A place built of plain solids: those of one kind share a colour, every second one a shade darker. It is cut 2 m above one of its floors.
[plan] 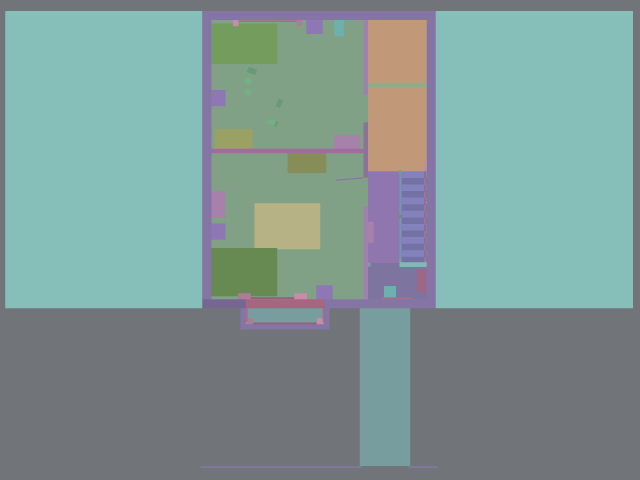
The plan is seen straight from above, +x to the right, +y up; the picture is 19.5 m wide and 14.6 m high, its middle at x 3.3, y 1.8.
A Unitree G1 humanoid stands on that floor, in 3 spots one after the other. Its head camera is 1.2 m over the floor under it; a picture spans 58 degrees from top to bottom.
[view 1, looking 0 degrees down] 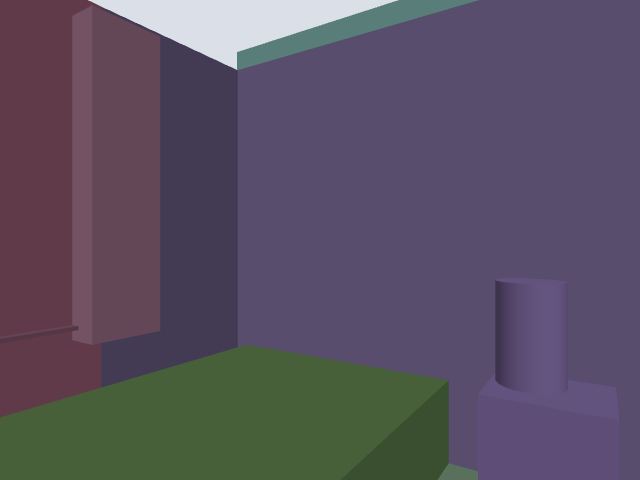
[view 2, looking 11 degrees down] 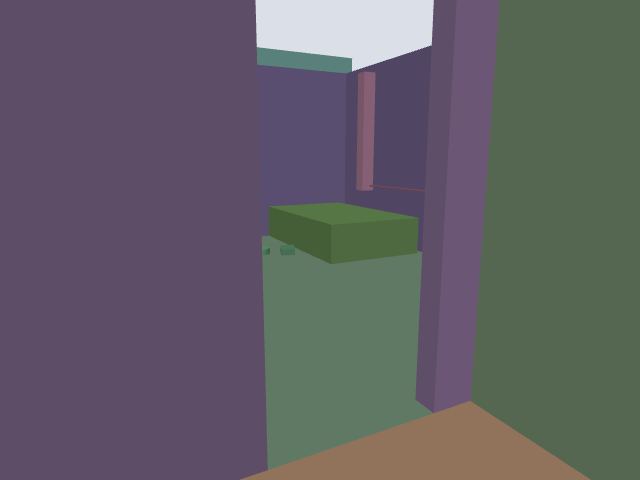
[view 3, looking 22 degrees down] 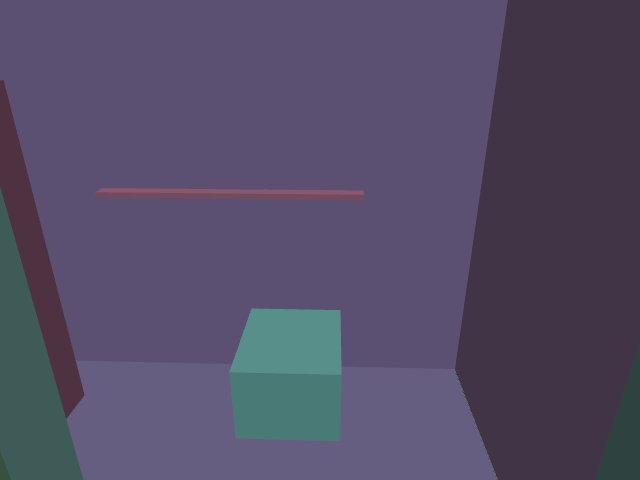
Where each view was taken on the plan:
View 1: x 2.35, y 2.25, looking -147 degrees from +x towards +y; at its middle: wall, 2.80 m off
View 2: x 6.17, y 4.89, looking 153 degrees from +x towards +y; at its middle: bed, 5.09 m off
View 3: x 5.28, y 1.52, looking -88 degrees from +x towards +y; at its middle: wall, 1.64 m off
